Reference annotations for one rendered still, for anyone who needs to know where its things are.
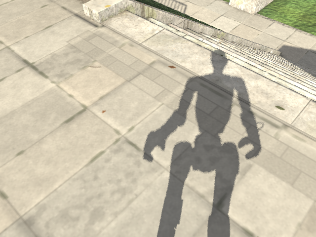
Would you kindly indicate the stairs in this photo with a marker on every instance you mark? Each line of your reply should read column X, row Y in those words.
column 273, row 66

